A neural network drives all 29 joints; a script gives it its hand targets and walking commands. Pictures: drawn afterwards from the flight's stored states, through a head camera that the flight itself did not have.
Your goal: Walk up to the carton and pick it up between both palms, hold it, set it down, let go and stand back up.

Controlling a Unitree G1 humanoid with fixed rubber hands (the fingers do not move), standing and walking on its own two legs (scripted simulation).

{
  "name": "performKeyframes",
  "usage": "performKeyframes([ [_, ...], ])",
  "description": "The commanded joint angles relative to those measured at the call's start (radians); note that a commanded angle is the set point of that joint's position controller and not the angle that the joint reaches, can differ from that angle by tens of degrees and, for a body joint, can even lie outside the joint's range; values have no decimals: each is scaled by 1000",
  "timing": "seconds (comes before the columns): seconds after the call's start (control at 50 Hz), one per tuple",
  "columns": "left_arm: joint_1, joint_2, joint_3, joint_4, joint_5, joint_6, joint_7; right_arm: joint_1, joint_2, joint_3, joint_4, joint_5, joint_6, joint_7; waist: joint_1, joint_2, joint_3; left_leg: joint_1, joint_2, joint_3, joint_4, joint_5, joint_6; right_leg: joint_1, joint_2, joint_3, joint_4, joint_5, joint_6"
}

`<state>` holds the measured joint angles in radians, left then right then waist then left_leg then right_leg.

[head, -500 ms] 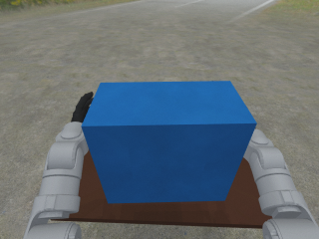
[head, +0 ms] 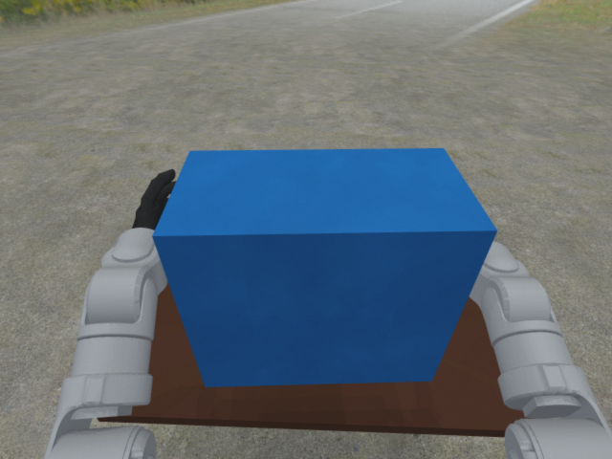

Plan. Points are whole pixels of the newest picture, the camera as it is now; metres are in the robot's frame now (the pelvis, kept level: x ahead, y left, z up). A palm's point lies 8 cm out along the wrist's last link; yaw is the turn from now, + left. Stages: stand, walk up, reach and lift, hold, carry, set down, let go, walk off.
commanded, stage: hold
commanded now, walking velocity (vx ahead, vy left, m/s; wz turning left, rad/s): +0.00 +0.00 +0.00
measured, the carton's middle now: (318, 273) +0.34 -0.01 +0.14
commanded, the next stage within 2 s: none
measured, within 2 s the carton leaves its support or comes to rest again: neither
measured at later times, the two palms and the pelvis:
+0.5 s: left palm (150, 234) +0.35 +0.19 +0.20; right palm (474, 245) +0.36 -0.21 +0.17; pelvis +0.00 +0.00 +0.00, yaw +0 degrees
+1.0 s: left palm (150, 234) +0.35 +0.19 +0.20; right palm (474, 245) +0.36 -0.21 +0.17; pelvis +0.00 +0.00 +0.00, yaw +0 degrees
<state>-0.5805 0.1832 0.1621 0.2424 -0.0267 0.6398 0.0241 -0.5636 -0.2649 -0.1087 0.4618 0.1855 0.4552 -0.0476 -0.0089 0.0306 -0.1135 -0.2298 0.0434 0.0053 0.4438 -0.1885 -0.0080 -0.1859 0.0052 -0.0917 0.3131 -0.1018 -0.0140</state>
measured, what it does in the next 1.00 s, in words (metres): stands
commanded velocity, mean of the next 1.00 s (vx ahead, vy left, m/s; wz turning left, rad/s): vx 0.00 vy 0.00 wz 0.00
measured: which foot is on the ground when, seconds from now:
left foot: down 0.00-1.00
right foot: down 0.00-1.00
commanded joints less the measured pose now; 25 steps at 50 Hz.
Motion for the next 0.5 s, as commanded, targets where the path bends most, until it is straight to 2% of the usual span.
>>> performKeyframes([
  [0.0,-625,-581,-297,-220,-78,2,-181,-957,501,315,-453,123,-47,171,-54,-69,-362,30,-81,-33,-187,118,6,297,37,96,-35,94,-5],
  [0.02,-655,-568,-301,-239,-76,4,-186,-922,498,301,-410,126,-37,167,-72,-59,-327,18,-86,-44,-190,102,2,288,35,101,-39,91,-8],
  [0.04,-666,-569,-299,-247,-69,3,-186,-936,507,306,-415,126,-36,170,-55,-56,-324,28,-79,-37,-192,110,1,281,40,101,-40,86,-9],
  [0.06,-678,-581,-317,-283,-84,-6,-185,-948,526,314,-451,128,-40,170,-65,-74,-387,42,-88,-38,-180,134,0,291,42,97,-30,117,-4],
  [0.08,-676,-590,-318,-252,-80,4,-185,-959,505,300,-425,129,-35,169,-69,-40,-355,31,-78,-47,-189,115,-8,270,45,101,-34,85,-15],
  [0.1,-681,-610,-341,-289,-95,-1,-182,-935,508,307,-434,141,-34,171,-81,-34,-358,30,-73,-49,-191,129,-13,286,46,102,-24,117,-15],
  [0.16,-702,-615,-360,-330,-107,-10,-177,-916,515,305,-436,138,-39,176,-77,-14,-391,53,-69,-51,-180,161,-26,278,48,102,-20,120,-19],
  [0.18,-695,-621,-369,-335,-109,-8,-171,-953,510,319,-479,150,-46,177,-68,-6,-418,65,-70,-46,-173,181,-28,273,50,102,-20,137,-18],
  [0.2,-675,-603,-344,-289,-95,1,-175,-946,480,305,-446,140,-37,177,-69,-25,-367,42,-67,-54,-181,150,-22,257,55,100,-27,99,-22],
  [0.22,-696,-605,-351,-296,-107,3,-174,-922,485,294,-427,131,-30,176,-90,-24,-361,29,-64,-59,-190,122,-22,268,48,104,-26,95,-22],
  [0.24,-699,-605,-341,-284,-84,0,-177,-915,489,291,-399,133,-29,181,-80,-3,-343,28,-68,-49,-192,120,-27,262,47,102,-29,86,-23],
  [0.26,-660,-615,-342,-272,-77,10,-177,-927,485,296,-413,127,-28,182,-69,-11,-333,28,-66,-50,-202,112,-23,264,46,100,-30,78,-22],
  [0.28,-676,-594,-325,-252,-73,11,-181,-909,494,289,-382,119,-25,179,-72,-28,-319,20,-71,-48,-199,106,-14,272,44,99,-28,89,-19],
  [0.32,-675,-604,-336,-274,-88,9,-186,-946,500,292,-434,130,-34,179,-64,-8,-358,22,-76,-43,-188,117,-16,286,39,104,-34,93,-21],
  [0.34,-722,-586,-334,-292,-92,1,-182,-937,519,299,-404,128,-30,180,-71,-20,-348,14,-78,-46,-193,92,-10,273,39,105,-28,64,-19],
  [0.38,-698,-606,-328,-277,-80,6,-181,-926,500,301,-379,129,-27,185,-65,-25,-348,9,-63,-54,-205,104,-17,283,49,101,-13,85,-22],
  [0.4,-688,-594,-320,-284,-93,1,-185,-930,508,303,-417,132,-32,185,-59,-46,-362,14,-67,-52,-195,121,-7,294,43,105,-19,102,-18],
  [0.42,-711,-590,-330,-287,-78,0,-180,-947,513,312,-411,132,-34,188,-50,-24,-357,20,-74,-42,-196,107,-11,277,42,100,-22,77,-15],
  [0.44,-686,-607,-331,-266,-82,2,-180,-953,494,305,-407,133,-36,190,-59,-14,-361,26,-67,-47,-198,119,-19,266,47,98,-19,82,-19],
  [0.46,-671,-580,-304,-226,-72,8,-185,-936,495,290,-388,115,-30,179,-60,-36,-326,-2,-72,-43,-204,83,-6,287,39,106,-32,64,-15],
  [0.48,-657,-579,-300,-240,-60,15,-190,-940,516,305,-412,123,-36,178,-49,-28,-334,-4,-85,-37,-193,104,0,300,34,107,-28,82,-14],
])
